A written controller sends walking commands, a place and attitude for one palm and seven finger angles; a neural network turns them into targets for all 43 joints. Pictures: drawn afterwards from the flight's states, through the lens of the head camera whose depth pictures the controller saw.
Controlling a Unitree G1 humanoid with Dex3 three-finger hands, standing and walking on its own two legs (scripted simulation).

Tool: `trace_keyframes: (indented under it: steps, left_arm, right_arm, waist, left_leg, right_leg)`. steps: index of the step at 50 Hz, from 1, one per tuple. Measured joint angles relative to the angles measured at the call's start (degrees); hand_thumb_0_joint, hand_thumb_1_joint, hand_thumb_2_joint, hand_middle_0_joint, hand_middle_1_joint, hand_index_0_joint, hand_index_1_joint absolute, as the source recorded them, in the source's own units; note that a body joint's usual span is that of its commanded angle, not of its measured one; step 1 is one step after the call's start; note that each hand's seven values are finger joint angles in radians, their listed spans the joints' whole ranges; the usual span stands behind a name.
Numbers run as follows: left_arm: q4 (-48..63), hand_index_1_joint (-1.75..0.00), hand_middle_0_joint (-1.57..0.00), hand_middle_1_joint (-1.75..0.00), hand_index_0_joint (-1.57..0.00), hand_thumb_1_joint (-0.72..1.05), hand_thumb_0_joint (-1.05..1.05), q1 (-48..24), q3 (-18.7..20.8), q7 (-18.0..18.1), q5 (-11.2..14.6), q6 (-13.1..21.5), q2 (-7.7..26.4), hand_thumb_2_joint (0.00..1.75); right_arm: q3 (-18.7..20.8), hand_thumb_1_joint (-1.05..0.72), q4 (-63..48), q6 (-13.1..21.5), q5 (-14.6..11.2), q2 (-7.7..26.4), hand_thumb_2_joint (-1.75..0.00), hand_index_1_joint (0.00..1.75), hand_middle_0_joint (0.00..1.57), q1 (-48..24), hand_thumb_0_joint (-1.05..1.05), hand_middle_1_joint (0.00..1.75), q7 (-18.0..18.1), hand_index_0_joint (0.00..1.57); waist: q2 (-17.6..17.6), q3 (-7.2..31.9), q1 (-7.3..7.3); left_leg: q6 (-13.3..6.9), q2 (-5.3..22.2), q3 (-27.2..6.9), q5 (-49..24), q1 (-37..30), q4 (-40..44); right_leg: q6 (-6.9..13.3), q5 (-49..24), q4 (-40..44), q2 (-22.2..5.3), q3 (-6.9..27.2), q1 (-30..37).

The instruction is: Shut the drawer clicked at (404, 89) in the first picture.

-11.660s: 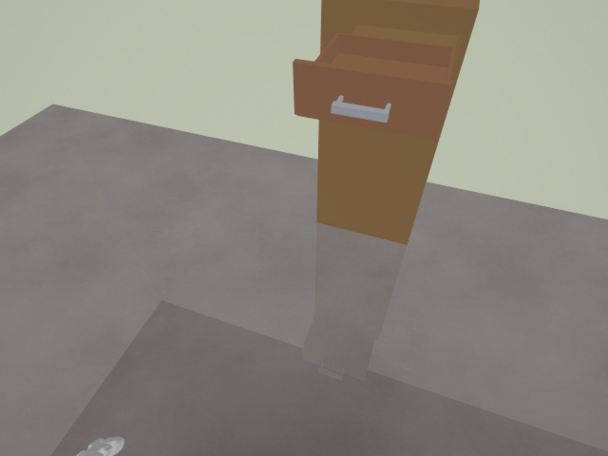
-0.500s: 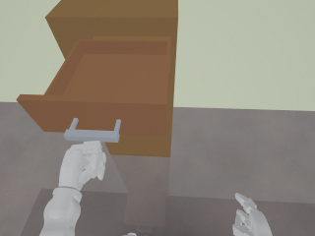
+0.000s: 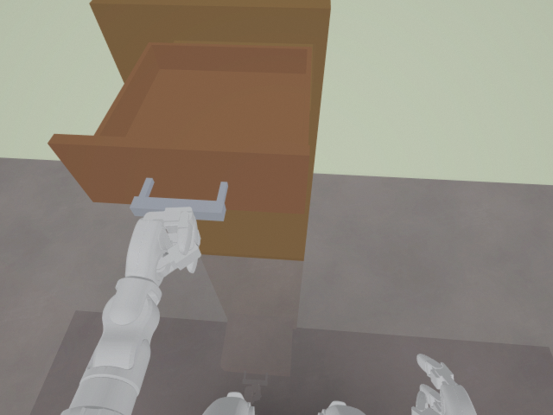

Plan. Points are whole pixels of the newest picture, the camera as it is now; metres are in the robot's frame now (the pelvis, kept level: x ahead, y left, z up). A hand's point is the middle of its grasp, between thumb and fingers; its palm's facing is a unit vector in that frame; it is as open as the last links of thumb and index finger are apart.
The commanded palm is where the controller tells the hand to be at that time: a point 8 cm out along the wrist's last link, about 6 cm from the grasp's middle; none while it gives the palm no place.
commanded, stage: push the drawer shut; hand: left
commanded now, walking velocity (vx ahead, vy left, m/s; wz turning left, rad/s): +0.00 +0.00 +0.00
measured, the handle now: (182, 197) +0.41 +0.16 +0.07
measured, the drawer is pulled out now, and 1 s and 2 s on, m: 0.28 0.15 0.03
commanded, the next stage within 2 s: none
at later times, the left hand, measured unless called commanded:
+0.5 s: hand (207, 199) +0.41 +0.12 +0.06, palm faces -0.06 -1.00 -0.05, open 2.9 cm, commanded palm +0.40 +0.17 +0.07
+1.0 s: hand (213, 173) +0.46 +0.12 +0.06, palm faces -0.05 -1.00 -0.04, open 2.9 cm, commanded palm +0.46 +0.17 +0.07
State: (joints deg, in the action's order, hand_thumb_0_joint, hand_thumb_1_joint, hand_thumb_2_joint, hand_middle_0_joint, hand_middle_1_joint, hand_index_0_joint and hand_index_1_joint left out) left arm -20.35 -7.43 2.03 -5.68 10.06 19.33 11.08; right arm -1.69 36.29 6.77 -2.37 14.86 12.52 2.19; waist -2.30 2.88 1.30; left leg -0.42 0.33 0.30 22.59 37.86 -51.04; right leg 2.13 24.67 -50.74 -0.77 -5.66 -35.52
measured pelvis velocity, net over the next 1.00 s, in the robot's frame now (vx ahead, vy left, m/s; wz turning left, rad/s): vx -0.01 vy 0.00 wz -0.03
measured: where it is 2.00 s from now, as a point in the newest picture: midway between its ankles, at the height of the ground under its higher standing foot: outside the picture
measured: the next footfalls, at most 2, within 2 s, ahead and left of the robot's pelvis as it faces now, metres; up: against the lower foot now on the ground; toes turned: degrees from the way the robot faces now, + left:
none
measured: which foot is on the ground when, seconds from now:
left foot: down 0.00-1.00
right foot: down 0.00-1.00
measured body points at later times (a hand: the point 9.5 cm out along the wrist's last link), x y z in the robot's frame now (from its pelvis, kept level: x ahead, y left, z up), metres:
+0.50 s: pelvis +0.00 +0.01 +0.00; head +0.06 +0.00 +0.44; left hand +0.41 +0.18 +0.07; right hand +0.07 -0.25 -0.12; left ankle +0.03 +0.11 -0.69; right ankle +0.01 -0.09 -0.69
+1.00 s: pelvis -0.01 +0.00 -0.01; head +0.09 +0.00 +0.43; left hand +0.46 +0.18 +0.07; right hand +0.04 -0.26 -0.13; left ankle +0.03 +0.11 -0.69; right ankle +0.01 -0.10 -0.69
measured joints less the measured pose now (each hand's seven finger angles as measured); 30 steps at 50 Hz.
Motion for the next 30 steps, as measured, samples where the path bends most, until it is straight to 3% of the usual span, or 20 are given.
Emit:
trace_keyframes:
  steps: [11, 19, 30]
  left_arm:
    - [-12.3, -1.6, -1.4, -1.6, -1.4, 0.79, -0.06, -11.9, 1.4, 1.4, -0.7, -0.4, 1.2, 0.98]
    - [-20.6, -1.6, -1.4, -1.6, -1.4, 0.79, -0.04, -18.8, 3.8, 1.6, -1.4, 1.4, 1.6, 0.96]
    - [-26.9, -1.6, -1.4, -1.6, -1.4, 0.81, -0.03, -23.4, 6.5, 1.8, -2.5, 3.8, 1.8, 0.95]
  right_arm:
    - [-0.8, -0.9, 1.0, -0.8, -0.1, -0.4, -0.9, 0.3, 0.2, 1.2, 0.01, 0.3, 0.0, 0.21]
    - [-0.2, -0.9, 1.5, -1.8, 0.4, 0.2, -0.9, 0.3, 0.2, 3.4, 0.01, 0.3, -0.8, 0.2]
    - [0.6, -0.9, 2.2, -3.5, 1.1, 0.2, -0.9, 0.3, 0.2, 5.7, 0.01, 0.3, -1.9, 0.2]
  waist:
    - [0.6, 0.2, 1.83]
    - [0.6, 0.5, 2.92]
    - [0.6, 1.4, 3.59]
  left_leg:
    - [-0.3, 0.2, 0.4, -0.8, 1.0, 0.1]
    - [-0.6, 0.3, 0.8, -0.8, 2.3, -0.1]
    - [-0.7, 0.6, 1.6, -0.2, 3.5, -0.3]
  right_leg:
    - [-0.2, -1.2, 0.5, 0.2, 0.4, -1.0]
    - [-0.4, -1.4, 0.4, 0.2, 0.8, -2.5]
    - [-0.6, -1.2, 0.0, 0.5, 1.6, -4.1]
